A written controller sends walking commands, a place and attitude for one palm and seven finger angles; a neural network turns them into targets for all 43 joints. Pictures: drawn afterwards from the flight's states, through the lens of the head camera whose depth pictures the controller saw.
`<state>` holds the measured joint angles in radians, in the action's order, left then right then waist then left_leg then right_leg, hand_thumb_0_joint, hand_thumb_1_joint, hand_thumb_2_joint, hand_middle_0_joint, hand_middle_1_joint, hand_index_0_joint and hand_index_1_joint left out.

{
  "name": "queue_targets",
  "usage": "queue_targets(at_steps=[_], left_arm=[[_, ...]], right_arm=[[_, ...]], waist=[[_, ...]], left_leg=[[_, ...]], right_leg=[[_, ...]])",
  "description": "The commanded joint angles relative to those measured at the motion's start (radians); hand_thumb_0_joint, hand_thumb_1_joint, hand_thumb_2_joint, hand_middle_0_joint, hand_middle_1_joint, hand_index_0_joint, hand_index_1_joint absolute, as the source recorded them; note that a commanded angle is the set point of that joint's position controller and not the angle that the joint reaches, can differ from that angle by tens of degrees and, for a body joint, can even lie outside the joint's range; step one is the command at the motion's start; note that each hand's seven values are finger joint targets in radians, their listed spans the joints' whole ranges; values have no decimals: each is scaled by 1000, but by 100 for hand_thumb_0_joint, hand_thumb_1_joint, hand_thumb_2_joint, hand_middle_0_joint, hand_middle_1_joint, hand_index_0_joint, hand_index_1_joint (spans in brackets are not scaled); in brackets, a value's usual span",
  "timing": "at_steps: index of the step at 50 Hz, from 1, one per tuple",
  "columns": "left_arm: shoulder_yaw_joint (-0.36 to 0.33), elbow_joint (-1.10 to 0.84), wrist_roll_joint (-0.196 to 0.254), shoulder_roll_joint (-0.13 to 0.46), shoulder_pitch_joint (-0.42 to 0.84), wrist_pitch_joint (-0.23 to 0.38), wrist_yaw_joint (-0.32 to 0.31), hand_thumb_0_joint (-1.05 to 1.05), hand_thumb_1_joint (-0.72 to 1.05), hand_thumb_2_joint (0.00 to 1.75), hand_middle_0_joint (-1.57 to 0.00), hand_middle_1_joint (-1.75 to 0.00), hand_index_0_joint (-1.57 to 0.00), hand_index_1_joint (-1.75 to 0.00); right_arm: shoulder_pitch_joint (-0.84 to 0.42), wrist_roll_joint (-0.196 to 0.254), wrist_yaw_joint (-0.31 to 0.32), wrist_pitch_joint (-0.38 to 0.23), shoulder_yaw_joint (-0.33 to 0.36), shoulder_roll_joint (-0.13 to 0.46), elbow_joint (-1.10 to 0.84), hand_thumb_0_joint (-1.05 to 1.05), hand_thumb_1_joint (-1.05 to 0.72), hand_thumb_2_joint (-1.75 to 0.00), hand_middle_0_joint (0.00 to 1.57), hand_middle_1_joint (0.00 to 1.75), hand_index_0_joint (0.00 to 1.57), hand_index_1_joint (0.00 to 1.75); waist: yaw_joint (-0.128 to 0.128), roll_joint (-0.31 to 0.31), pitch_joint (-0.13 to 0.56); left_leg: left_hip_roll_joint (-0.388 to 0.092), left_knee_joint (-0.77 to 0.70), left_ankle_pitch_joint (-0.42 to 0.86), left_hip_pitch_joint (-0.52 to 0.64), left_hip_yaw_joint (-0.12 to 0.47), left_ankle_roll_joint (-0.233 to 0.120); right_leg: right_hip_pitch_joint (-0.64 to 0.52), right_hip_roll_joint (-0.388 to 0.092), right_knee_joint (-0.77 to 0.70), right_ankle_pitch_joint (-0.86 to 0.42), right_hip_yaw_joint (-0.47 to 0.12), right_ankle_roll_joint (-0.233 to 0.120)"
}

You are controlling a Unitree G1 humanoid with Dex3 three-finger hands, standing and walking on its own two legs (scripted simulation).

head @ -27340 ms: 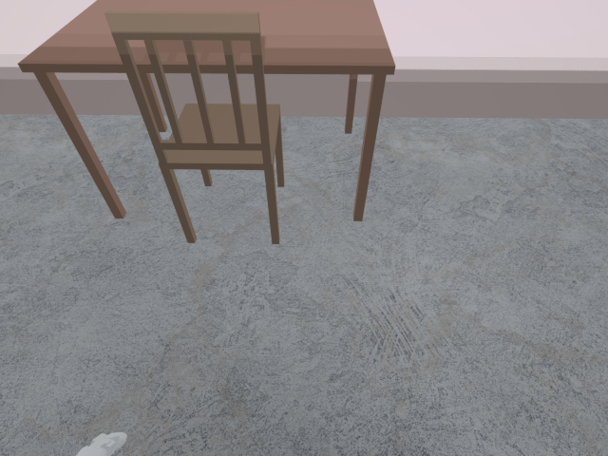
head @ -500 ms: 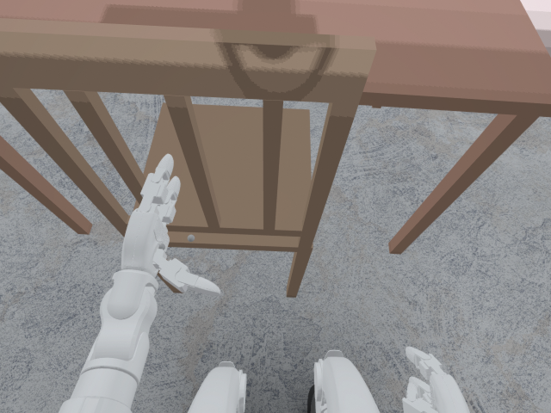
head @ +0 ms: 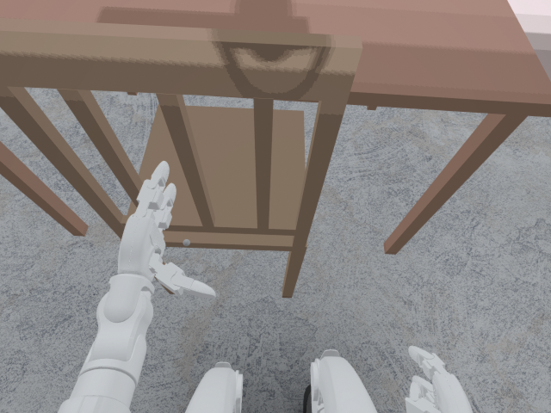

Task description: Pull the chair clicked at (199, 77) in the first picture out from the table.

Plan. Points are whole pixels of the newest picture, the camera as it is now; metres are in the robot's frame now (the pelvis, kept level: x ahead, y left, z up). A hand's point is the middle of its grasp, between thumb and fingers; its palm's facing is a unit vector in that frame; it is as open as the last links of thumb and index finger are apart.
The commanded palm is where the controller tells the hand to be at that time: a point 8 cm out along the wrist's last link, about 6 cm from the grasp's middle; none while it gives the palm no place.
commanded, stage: aim the fingers beside a spindle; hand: left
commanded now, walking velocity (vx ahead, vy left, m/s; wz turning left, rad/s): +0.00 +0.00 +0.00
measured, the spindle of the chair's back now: (194, 174) +0.46 +0.13 +0.03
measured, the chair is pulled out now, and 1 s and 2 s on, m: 0.04 0.04 0.04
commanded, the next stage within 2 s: none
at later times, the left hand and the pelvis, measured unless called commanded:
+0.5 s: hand (180, 225) +0.37 +0.14 +0.03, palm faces -0.08 -1.00 -0.04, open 17.0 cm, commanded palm +0.34 +0.19 +0.02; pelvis +0.00 +0.01 +0.00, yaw +0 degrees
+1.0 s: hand (194, 243) +0.36 +0.13 +0.00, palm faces -0.13 -0.99 +0.01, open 17.0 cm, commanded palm +0.34 +0.19 +0.02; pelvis +0.00 +0.01 +0.00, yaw +0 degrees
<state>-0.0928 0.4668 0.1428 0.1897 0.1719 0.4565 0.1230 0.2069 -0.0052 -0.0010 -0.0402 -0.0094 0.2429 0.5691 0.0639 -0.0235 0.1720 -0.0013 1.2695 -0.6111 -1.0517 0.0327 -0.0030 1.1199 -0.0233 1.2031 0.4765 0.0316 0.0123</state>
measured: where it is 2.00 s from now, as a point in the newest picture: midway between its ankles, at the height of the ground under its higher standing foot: outside the picture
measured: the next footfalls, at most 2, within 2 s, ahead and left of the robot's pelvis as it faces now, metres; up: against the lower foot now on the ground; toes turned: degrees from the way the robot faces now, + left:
none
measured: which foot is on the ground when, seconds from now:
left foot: down 0.00-1.00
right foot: down 0.00-1.00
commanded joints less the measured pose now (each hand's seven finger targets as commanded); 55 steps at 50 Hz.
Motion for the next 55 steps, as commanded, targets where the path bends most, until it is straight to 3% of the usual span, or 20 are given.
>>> queue_targets(at_steps=[1,3,8,10,16,19,24,28,30,33,34,37,39,43,44,46,49,50,53,55], left_arm=[[-72,-270,14,148,302,108,-10,0,-50,30,-6,-8,-6,-8],[-78,-255,15,151,252,99,-4,0,-50,30,-6,-8,-6,-8],[-44,-113,25,98,173,35,31,0,-50,30,-6,-8,-6,-8],[-36,-111,26,94,223,28,38,0,-50,30,-6,-8,-6,-8],[-82,-275,25,161,373,100,4,0,-50,30,-6,-8,-6,-8],[-90,-299,17,167,310,109,-13,0,-50,30,-6,-8,-6,-8],[16,-122,3,40,198,28,8,0,-50,30,-6,-8,-6,-8],[-25,-90,11,73,206,4,11,0,-50,30,-6,-8,-6,-8],[-86,-186,18,136,227,37,-2,0,-50,30,-6,-8,-6,-8],[-120,-383,22,193,263,106,-26,0,-50,30,-6,-8,-6,-8],[-128,-408,20,200,222,119,-33,0,-50,30,-6,-8,-6,-8],[-27,-354,14,103,213,111,-27,0,-50,30,-6,-8,-6,-8],[13,-238,6,57,160,75,-6,0,-50,30,-6,-8,-6,-8],[60,-68,8,0,179,3,37,0,-50,30,-6,-8,-6,-8],[46,-81,10,15,199,1,40,0,-50,30,-6,-8,-6,-8],[18,-169,10,55,280,18,29,0,-50,30,-6,-8,-6,-8],[-98,-353,12,180,318,82,-19,0,-50,30,-6,-8,-6,-8],[-87,-399,11,170,316,100,-36,0,-50,30,-6,-8,-6,-8],[-128,-367,-1,202,244,111,-72,0,-50,30,-6,-8,-6,-8],[-75,-231,-10,129,199,78,-60,0,-50,30,-6,-8,-6,-8]], right_arm=[[13,-7,16,-51,51,132,-104,0,-90,-90,20,30,20,30],[20,-7,15,-54,55,135,-103,0,-90,-90,20,30,20,30],[22,4,9,-41,53,146,-105,0,-90,-90,20,30,20,30],[23,6,9,-38,52,148,-105,0,-90,-90,20,30,20,30],[23,-5,22,-53,53,139,-106,0,-90,-90,20,30,20,30],[27,-9,19,-55,54,135,-102,0,-90,-90,20,30,20,30],[42,-3,3,-36,56,140,-94,0,-90,-90,20,30,20,30],[39,2,4,-20,55,150,-111,0,-90,-90,20,30,20,30],[35,1,7,-21,58,143,-124,0,-90,-90,20,30,20,30],[27,-8,10,-35,57,128,-133,0,-90,-90,20,30,20,30],[32,-8,8,-37,56,125,-133,0,-90,-90,20,30,20,30],[29,-9,3,-44,54,125,-105,0,-90,-90,20,30,20,30],[38,-6,1,-42,55,133,-93,0,-90,-90,20,30,20,30],[35,5,3,-28,56,152,-94,0,-90,-90,20,30,20,30],[35,6,3,-25,55,155,-101,0,-90,-90,20,30,20,30],[27,3,10,-26,60,151,-117,0,-90,-90,20,30,20,30],[25,-8,15,-33,59,138,-126,0,-90,-90,20,30,20,30],[21,-10,13,-37,57,128,-127,0,-90,-90,20,30,20,30],[27,-16,7,-35,53,124,-116,0,-90,-90,20,30,20,30],[28,-13,1,-28,51,124,-101,0,-90,-90,20,30,20,30]], waist=[[12,-56,406],[9,-34,431],[18,37,331],[23,35,315],[12,-51,436],[3,-79,483],[30,-4,358],[21,49,325],[-3,23,392],[-20,-84,501],[-26,-88,518],[22,-78,433],[43,-24,355],[51,25,243],[43,40,269],[28,-4,353],[-16,-94,497],[-15,-118,529],[-12,-79,506],[17,-14,403]], left_leg=[[18,-167,349,161,-18,-7],[15,-167,378,171,-16,-6],[16,-179,297,97,-15,-7],[16,-176,270,83,-14,-7],[16,-166,358,174,-10,-6],[10,-170,448,232,-2,2],[5,-182,393,169,0,3],[11,-181,325,104,-8,-4],[13,-180,364,133,-15,-4],[10,-176,493,232,-10,5],[6,-183,533,269,-4,11],[-2,-176,516,268,5,11],[-5,-179,474,223,10,9],[6,-183,300,120,7,0],[8,-183,294,121,7,-2],[10,-178,330,160,5,0],[9,-173,477,262,6,11],[8,-169,536,301,8,16],[5,-164,554,270,10,15],[4,-164,462,190,1,7]], right_leg=[[-335,19,-129,-238,-5,-36],[-358,21,-128,-266,-3,-35],[-329,24,-147,-200,7,-35],[-304,21,-145,-171,7,-34],[-322,18,-123,-227,0,-37],[-332,19,-108,-286,9,-38],[-285,24,-124,-243,31,-37],[-293,24,-131,-210,24,-37],[-338,22,-127,-248,11,-38],[-376,20,-102,-342,4,-42],[-380,21,-101,-355,9,-43],[-312,23,-112,-322,23,-37],[-279,26,-121,-289,34,-36],[-223,26,-141,-165,39,-40],[-234,26,-138,-162,38,-41],[-249,21,-124,-183,30,-42],[-311,19,-98,-282,18,-46],[-318,17,-91,-322,18,-45],[-347,21,-88,-355,18,-42],[-323,24,-103,-313,22,-35]])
